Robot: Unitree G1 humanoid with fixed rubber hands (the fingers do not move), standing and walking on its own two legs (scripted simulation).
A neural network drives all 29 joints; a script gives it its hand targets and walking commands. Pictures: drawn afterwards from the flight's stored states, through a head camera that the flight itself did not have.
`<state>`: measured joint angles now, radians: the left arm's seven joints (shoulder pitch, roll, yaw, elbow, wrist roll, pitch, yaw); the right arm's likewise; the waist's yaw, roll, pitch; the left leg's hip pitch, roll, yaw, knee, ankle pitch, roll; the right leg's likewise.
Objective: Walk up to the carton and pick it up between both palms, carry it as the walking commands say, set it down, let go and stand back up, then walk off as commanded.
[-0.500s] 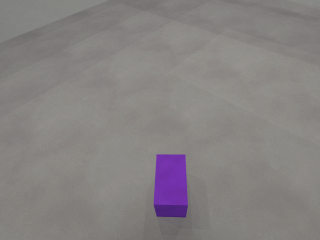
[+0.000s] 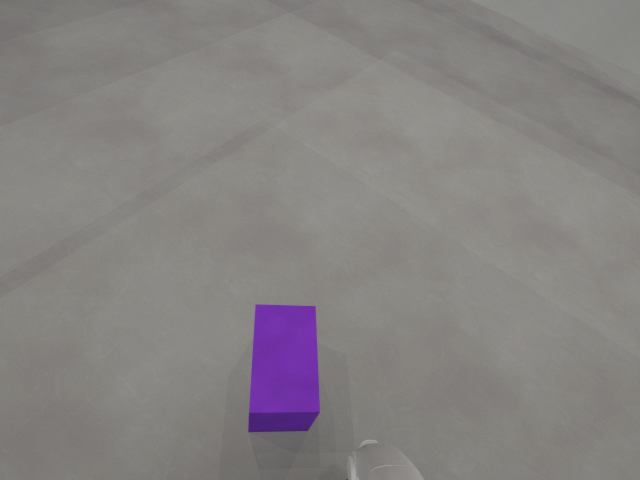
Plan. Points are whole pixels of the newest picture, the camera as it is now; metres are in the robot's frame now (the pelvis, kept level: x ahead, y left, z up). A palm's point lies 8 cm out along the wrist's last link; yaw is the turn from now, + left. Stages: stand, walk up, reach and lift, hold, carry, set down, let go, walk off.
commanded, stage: walk up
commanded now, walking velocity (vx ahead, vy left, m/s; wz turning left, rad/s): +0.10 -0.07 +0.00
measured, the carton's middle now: (282, 368) +0.46 -0.02 -0.67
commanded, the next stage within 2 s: stand in 1.08 s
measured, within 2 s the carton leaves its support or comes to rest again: neither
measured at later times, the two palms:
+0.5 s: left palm out of the picture +0.06 +0.20 -0.17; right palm out of the picture +0.06 -0.26 -0.15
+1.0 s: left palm out of the picture -0.06 +0.17 -0.16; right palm out of the picture -0.04 -0.24 -0.16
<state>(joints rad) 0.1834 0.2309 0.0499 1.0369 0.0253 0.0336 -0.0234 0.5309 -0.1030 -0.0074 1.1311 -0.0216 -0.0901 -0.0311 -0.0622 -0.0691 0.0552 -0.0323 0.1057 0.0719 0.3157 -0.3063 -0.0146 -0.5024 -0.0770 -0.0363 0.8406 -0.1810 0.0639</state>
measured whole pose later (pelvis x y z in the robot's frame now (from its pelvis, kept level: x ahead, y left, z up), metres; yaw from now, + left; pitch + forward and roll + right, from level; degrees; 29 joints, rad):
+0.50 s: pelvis +0.04 -0.02 -0.01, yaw -1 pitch -2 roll -1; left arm 0.22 0.17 0.03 1.09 0.01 0.02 0.04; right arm 0.24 -0.16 -0.04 1.06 -0.01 0.01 -0.04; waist 0.02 -0.02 0.06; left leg -0.23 0.05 0.05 0.53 -0.27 -0.01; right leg -0.22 -0.04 -0.10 0.47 -0.22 0.02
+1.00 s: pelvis -0.03 -0.03 -0.01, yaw -1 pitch -1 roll +0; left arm 0.35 0.10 0.00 1.13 0.01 -0.02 0.03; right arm 0.28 -0.14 -0.01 1.13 0.00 0.01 -0.02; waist 0.00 0.01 0.00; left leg -0.25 0.03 0.01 0.40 -0.12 0.00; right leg -0.08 0.02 -0.07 0.38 -0.28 -0.03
